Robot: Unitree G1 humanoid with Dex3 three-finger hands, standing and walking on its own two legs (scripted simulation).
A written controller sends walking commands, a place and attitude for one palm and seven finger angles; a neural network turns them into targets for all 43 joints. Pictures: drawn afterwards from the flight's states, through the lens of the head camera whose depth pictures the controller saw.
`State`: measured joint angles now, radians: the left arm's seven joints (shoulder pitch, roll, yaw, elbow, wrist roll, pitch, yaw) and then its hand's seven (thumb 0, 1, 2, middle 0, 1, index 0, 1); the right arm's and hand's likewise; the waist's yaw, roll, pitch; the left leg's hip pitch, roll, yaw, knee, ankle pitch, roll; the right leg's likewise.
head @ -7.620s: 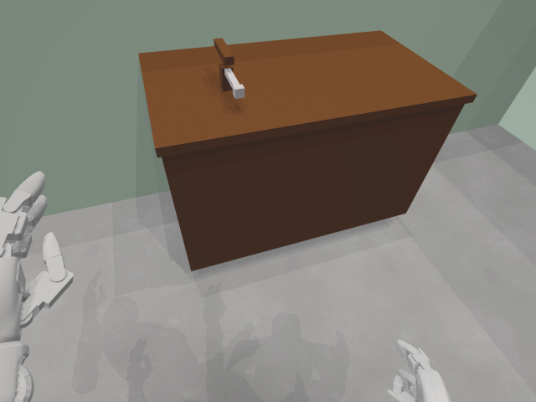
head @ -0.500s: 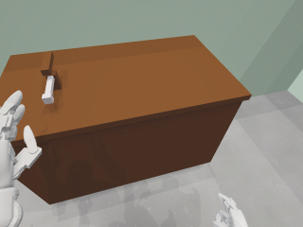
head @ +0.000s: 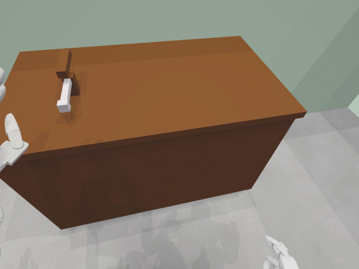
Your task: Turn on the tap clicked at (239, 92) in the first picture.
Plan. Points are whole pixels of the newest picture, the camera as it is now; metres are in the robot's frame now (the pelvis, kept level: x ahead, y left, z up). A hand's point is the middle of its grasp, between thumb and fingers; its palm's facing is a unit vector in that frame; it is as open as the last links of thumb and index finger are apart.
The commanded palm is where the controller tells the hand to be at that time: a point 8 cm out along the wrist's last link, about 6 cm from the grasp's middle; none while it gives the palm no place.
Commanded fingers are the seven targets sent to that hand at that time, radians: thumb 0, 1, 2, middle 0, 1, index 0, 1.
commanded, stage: look again from close up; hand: left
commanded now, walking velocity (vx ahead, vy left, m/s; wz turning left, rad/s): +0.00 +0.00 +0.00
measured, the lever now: (64, 106) +0.50 +0.41 +0.03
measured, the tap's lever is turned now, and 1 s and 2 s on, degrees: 0 0 0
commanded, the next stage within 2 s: shuffle to correct the standing spot in 0.18 s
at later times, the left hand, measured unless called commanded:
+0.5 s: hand (47, 132) +0.28 +0.28 +0.18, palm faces +0.40 -0.87 -0.30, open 7.4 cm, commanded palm +0.23 +0.32 +0.18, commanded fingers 0.00 0.90 0.90 -0.20 -0.30 -0.20 -0.30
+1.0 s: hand (30, 103) +0.35 +0.35 +0.18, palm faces +0.44 -0.84 -0.32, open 7.4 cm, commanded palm +0.29 +0.37 +0.18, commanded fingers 0.00 0.90 0.90 -0.20 -0.30 -0.20 -0.30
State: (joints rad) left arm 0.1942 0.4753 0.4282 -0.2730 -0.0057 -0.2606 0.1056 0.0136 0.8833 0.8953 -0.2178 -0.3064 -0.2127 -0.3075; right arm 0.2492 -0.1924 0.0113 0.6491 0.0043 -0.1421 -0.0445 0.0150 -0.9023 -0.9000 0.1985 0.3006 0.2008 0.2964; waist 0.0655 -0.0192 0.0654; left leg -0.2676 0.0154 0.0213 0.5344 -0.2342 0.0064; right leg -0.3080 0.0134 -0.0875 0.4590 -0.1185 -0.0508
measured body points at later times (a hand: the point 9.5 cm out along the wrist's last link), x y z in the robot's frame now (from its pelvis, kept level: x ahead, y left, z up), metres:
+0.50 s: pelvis +0.07 +0.04 +0.00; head +0.08 +0.07 +0.45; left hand +0.26 +0.33 +0.19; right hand +0.24 -0.18 -0.06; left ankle +0.04 +0.12 -0.73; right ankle +0.09 -0.09 -0.73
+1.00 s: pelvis +0.13 +0.10 -0.01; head +0.14 +0.13 +0.44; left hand +0.32 +0.39 +0.19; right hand +0.30 -0.12 -0.08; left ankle +0.14 +0.17 -0.73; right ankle +0.10 -0.04 -0.65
